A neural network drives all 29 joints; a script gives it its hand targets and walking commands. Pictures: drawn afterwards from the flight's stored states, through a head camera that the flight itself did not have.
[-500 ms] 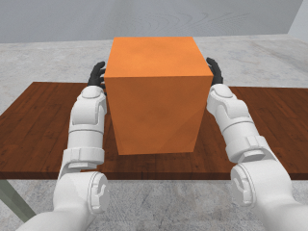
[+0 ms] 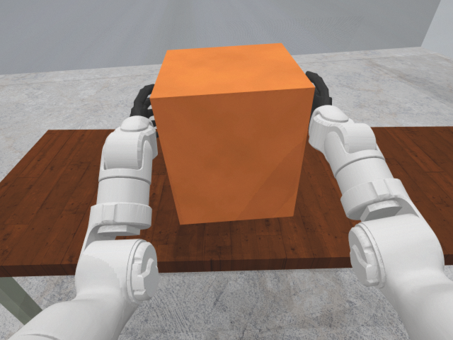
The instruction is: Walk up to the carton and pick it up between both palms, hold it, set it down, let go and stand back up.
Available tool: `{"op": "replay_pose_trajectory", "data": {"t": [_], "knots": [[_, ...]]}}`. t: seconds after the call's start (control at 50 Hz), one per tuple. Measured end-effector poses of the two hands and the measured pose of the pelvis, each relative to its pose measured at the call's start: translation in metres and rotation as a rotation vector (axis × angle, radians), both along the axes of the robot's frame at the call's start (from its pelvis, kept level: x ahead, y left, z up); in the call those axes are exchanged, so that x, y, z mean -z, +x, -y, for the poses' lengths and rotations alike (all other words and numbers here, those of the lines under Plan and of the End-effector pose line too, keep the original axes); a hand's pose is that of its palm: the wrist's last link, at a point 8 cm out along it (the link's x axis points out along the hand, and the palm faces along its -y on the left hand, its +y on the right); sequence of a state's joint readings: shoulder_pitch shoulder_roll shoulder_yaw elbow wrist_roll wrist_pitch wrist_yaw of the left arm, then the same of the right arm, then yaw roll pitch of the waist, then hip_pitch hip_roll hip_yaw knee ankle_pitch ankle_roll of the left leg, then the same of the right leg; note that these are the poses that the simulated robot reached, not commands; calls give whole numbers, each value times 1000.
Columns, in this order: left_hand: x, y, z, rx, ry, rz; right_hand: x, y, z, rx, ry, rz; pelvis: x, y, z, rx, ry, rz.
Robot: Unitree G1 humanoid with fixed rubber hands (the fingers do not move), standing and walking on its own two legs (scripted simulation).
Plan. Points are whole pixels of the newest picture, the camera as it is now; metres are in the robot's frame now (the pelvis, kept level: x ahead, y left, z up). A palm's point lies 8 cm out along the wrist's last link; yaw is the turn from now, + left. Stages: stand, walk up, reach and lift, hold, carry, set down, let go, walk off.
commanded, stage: reach and lift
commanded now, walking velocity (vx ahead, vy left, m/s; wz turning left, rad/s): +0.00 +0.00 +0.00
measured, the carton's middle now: (230, 133) +0.41 +0.00 +0.21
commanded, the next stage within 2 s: hold in 0.52 s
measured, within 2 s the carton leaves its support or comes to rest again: neither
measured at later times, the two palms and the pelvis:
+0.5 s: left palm (139, 115) +0.38 +0.15 +0.26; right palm (324, 100) +0.38 -0.15 +0.28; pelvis +0.01 -0.01 +0.00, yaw +1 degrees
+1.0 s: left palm (132, 108) +0.37 +0.15 +0.28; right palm (327, 88) +0.37 -0.15 +0.31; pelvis +0.00 -0.01 +0.00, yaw +1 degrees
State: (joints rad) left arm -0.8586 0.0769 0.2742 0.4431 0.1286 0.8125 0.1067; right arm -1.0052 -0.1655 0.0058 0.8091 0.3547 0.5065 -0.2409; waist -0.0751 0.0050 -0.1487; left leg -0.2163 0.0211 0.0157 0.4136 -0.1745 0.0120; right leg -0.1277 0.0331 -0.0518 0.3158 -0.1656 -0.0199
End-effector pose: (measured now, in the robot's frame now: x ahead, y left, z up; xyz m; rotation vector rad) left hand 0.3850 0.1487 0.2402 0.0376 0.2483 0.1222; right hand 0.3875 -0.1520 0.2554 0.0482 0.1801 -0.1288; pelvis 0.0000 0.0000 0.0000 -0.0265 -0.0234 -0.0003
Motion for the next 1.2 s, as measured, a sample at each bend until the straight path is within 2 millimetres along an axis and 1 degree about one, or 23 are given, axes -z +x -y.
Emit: {"op": "replay_pose_trajectory", "data": {"t": [0.12,0.3,0.46,0.62,0.78,0.96,1.2], "knots": [[-8,2,2,1,-14,23,-11,0,3,1,-8,18,0,4,3,-3,-4,-7],[-12,-2,3,-1,-29,17,-17,-2,3,-1,-20,6,0,9,7,-8,-2,10],[-20,-3,2,2,-41,7,-25,-3,2,-1,-14,-7,0,7,10,-13,0,9],[-35,-7,0,2,-37,38,-41,-7,0,-5,-15,20,0,5,11,-13,-3,5],[-38,-13,-2,0,-32,25,-49,-11,-2,-9,-21,6,1,3,11,-13,-4,6],[-42,-19,-3,-4,-37,12,-53,-15,-3,-10,-15,-9,1,-1,11,-14,-5,1],[-52,-16,0,-9,-31,10,-58,-13,0,-10,-14,-14,1,-4,11,-14,-4,-18]]}}
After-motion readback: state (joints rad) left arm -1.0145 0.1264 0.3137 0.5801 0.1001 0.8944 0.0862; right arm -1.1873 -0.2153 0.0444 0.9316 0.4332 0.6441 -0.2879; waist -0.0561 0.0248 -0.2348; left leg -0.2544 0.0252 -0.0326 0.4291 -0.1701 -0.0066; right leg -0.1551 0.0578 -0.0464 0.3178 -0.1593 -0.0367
